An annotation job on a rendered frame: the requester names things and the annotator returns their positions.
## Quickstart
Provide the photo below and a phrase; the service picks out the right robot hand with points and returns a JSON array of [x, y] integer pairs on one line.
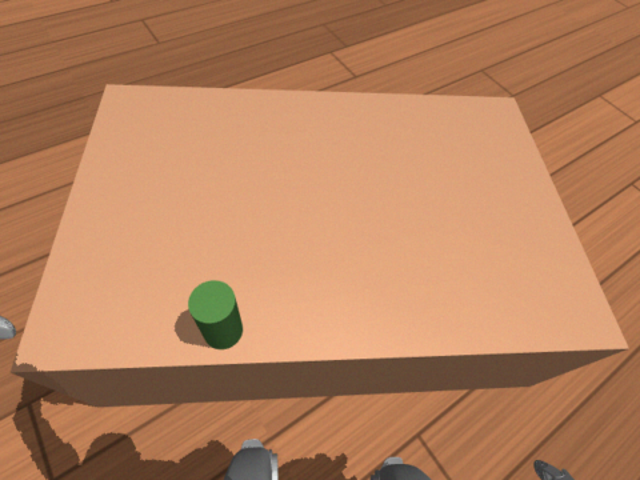
[[548, 472]]

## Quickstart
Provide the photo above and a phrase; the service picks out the can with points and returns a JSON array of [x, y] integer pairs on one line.
[[213, 307]]

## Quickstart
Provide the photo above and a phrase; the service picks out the left robot hand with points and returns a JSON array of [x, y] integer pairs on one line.
[[7, 329]]

